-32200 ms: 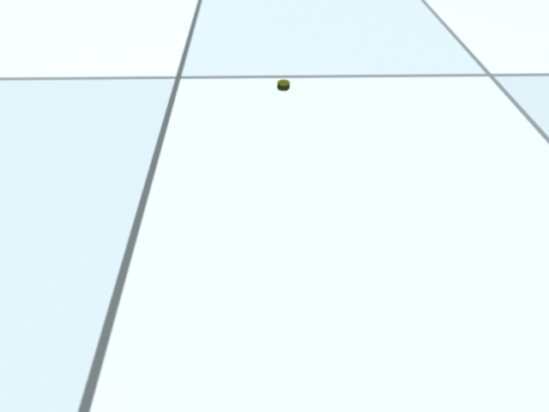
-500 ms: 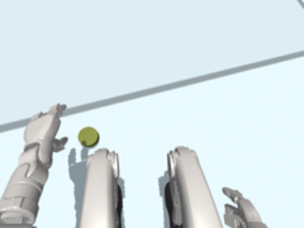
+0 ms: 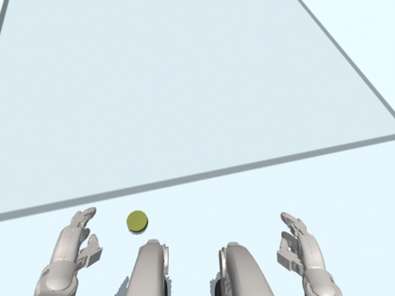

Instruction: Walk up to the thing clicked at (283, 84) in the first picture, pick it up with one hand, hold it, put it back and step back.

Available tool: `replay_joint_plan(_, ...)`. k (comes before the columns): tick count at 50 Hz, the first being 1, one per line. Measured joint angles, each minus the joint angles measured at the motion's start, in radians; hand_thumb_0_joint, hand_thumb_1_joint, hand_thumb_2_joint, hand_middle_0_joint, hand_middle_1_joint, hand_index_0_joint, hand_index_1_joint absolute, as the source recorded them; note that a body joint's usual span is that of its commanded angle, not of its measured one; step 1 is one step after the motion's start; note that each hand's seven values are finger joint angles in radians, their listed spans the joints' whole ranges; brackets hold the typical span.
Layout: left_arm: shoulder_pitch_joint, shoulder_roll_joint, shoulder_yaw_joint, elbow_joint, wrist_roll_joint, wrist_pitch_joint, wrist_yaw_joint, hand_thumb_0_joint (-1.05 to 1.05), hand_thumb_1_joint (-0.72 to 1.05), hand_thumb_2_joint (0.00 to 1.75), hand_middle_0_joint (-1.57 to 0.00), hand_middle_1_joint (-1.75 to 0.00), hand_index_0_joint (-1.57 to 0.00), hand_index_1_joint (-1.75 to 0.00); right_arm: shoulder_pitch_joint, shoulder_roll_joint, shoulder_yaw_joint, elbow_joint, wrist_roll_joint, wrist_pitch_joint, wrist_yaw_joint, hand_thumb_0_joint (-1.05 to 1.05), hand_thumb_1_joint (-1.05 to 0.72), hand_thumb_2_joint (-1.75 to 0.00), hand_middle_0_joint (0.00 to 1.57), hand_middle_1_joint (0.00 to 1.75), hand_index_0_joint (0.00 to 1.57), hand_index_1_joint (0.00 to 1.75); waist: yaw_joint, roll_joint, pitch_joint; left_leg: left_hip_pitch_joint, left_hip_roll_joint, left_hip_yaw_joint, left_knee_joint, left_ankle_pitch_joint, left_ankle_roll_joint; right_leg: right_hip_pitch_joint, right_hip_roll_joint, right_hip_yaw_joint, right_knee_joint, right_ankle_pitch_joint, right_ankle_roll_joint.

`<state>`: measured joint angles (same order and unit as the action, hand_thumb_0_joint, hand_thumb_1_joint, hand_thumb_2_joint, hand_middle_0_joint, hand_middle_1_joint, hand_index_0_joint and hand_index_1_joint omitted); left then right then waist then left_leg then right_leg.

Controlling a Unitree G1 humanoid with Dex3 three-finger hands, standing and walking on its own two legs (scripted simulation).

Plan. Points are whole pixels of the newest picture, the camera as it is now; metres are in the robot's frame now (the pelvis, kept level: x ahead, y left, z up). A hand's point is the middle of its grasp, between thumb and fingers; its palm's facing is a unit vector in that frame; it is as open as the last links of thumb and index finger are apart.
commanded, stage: home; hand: left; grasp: from above
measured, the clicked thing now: (137, 221) +0.41 +0.22 -0.59
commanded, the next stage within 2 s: none
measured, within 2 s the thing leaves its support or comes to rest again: neither
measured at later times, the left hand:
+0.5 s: hand (79, 248) +0.21 +0.18 +0.06, palm faces +0.10 -0.98 -0.20, open 7.4 cm
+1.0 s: hand (79, 254) +0.20 +0.18 +0.06, palm faces +0.09 -0.98 -0.20, open 7.4 cm
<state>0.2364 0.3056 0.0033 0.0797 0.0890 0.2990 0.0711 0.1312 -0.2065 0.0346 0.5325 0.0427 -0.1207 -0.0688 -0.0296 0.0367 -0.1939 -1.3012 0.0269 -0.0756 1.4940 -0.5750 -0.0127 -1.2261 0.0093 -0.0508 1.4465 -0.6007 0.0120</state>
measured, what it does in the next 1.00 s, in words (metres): rises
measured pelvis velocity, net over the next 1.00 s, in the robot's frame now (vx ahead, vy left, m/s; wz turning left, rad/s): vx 0.05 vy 0.00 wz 0.04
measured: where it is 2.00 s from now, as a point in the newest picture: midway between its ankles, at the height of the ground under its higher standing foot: outside the picture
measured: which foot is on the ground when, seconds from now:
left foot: down 0.00-1.00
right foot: down 0.00-1.00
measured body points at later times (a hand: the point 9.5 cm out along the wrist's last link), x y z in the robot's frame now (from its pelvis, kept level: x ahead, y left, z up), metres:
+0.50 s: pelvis +0.06 +0.00 +0.10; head +0.07 +0.00 +0.55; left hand +0.20 +0.24 +0.08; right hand +0.23 -0.24 +0.05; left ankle +0.06 +0.12 -0.58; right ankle +0.05 -0.13 -0.58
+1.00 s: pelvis +0.05 +0.00 +0.10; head +0.06 +0.00 +0.55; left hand +0.19 +0.23 +0.07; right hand +0.21 -0.24 +0.04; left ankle +0.06 +0.12 -0.58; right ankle +0.05 -0.13 -0.58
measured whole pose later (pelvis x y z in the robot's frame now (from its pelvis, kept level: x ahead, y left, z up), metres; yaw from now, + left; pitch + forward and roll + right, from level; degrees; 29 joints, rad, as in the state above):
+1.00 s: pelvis +0.05 +0.00 +0.10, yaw +2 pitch +9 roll -3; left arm 0.50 0.22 0.03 -0.12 -0.06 0.44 0.02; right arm 0.30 -0.22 0.04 0.54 0.00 -0.23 -0.18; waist -0.03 0.05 -0.16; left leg -0.71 0.02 -0.06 1.02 -0.47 -0.01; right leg -0.63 0.00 -0.05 0.95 -0.49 0.01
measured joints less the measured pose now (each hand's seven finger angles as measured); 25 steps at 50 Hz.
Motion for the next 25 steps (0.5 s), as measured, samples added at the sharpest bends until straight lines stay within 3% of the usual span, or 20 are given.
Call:
replay_joint_plan(7, 0.128, -0.049, 0.023, -0.108, -0.113, 0.097, 0.006, 0.01, 0.9, 0.9, -0.2, -0.3, -0.21, -0.3, 0.106, 0.011, 0.025, -0.002, 0.002, -0.025, -0.063, 0.01, -0.9, -0.9, 0.21, 0.3, 0.21, 0.3, -0.018, 0.014, 0.008, 0.24, 0.002, 0.003, -0.207, 0.037, 0.001, 0.244, 0.0, -0.002, -0.218, 0.044, -0.001)
replay_joint_plan(12, 0.214, -0.076, 0.033, -0.19, -0.159, 0.144, 0.001, 0.01, 0.9, 0.9, -0.2, -0.3, -0.2, -0.3, 0.168, 0.001, 0.02, -0.009, -0.004, -0.049, -0.102, 0.01, -0.9, -0.9, 0.21, 0.3, 0.21, 0.3, -0.025, 0.021, 0.004, 0.4, 0.005, 0.009, -0.343, 0.064, 0.003, 0.406, 0.002, 0.0, -0.362, 0.078, -0.001)
replay_joint_plan(25, 0.282, -0.086, 0.033, -0.223, -0.157, 0.168, -0.048, 0.0, 0.9, 0.9, -0.2, -0.3, -0.2, -0.3, 0.167, -0.026, -0.004, -0.033, -0.027, -0.102, -0.117, 0.01, -0.9, -0.9, 0.21, 0.3, 0.2, 0.3, -0.01, 0.018, 0.001, 0.577, -0.002, 0.013, -0.47, 0.088, 0.003, 0.582, -0.006, 0.001, -0.487, 0.1, 0.0)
